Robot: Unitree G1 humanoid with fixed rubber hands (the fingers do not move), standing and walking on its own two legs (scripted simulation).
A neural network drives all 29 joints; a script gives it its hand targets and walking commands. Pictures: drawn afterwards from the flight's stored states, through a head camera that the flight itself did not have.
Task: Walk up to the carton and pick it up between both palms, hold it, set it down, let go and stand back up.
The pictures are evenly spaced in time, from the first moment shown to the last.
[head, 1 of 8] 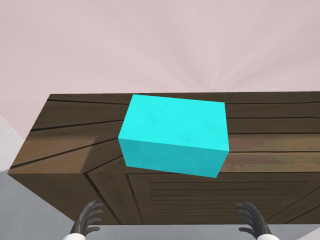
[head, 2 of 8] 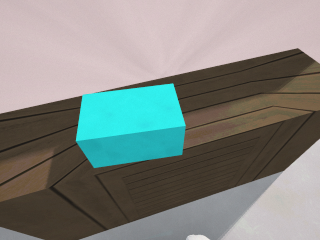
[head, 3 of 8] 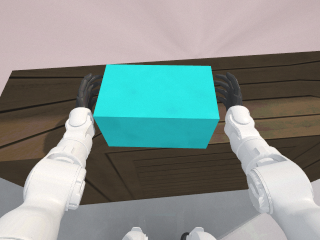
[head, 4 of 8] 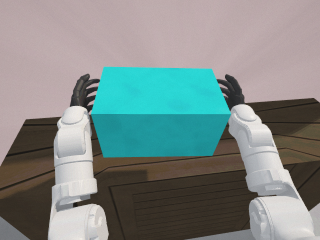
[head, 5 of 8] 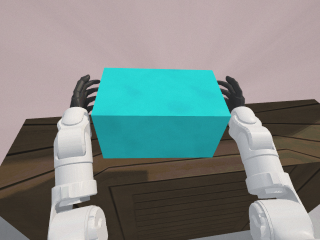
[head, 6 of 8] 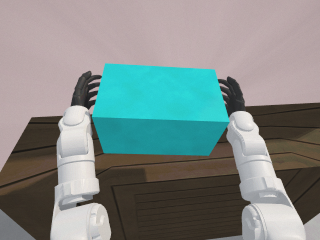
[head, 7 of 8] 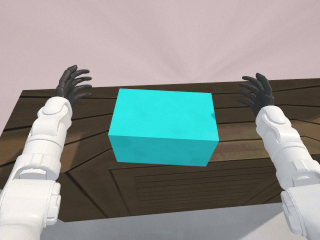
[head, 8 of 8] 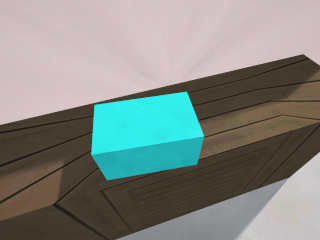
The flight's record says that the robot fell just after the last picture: no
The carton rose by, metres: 0.19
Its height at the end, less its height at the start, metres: +0.00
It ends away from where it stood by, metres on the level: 0.02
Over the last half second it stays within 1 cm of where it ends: yes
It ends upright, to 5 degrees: yes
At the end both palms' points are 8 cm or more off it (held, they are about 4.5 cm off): yes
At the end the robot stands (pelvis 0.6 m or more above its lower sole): yes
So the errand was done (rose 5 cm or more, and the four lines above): yes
